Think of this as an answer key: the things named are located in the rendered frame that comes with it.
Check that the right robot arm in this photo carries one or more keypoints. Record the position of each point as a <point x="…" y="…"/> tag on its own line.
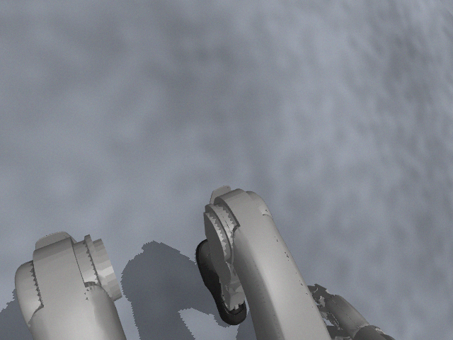
<point x="372" y="333"/>

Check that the right robot foot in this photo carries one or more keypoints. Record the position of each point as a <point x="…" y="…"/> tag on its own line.
<point x="211" y="281"/>

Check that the right robot hand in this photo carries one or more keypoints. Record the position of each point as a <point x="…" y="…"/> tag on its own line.
<point x="339" y="312"/>

